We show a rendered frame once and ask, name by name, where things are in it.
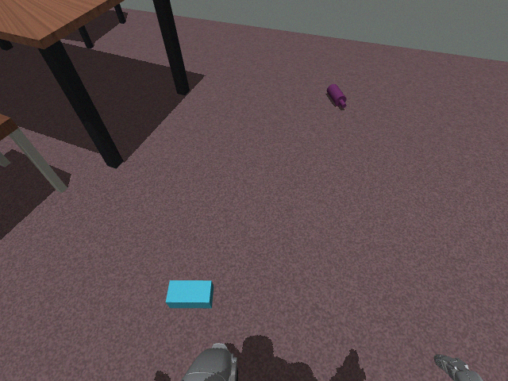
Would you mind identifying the table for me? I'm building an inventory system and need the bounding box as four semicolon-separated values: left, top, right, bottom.
0;0;190;169

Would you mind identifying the right robot hand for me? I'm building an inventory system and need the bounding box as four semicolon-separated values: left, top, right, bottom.
434;354;483;381

